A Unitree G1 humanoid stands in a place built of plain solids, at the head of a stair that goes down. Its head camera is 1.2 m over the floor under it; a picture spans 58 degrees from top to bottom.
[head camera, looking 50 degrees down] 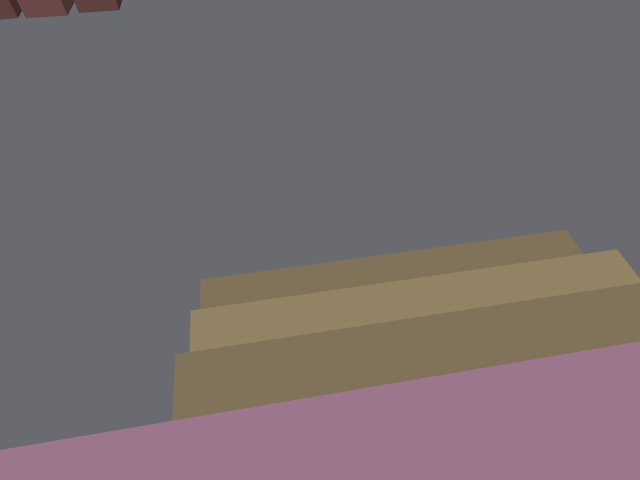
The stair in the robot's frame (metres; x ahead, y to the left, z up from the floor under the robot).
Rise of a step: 0.20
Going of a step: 0.30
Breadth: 1.98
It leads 10 degrees to the left of straight ahead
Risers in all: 4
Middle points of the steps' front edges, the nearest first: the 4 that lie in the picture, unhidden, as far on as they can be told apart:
0.53 -0.53 0.00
0.82 -0.48 -0.20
1.12 -0.43 -0.39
1.41 -0.38 -0.59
